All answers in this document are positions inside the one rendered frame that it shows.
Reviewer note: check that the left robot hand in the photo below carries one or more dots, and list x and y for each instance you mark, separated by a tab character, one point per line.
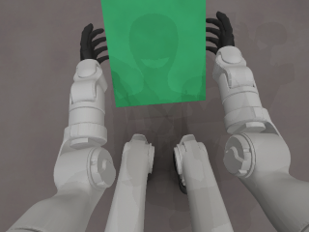
87	45

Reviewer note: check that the robot left upper arm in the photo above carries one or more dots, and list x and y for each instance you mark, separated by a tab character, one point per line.
81	177

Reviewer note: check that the right robot hand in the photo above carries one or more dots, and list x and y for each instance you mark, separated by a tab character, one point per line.
224	33

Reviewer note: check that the left robot forearm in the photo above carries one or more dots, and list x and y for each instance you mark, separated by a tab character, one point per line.
86	110

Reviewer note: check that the right robot shin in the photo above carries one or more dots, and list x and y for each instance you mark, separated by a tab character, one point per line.
200	144

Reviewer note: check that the carton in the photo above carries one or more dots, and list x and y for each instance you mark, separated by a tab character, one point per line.
156	50

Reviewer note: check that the right robot forearm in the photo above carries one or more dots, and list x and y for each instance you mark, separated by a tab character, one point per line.
239	94

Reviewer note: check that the robot right upper arm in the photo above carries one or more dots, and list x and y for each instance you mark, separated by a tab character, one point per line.
261	161

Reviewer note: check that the robot left thigh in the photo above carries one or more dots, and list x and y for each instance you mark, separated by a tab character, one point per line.
127	211

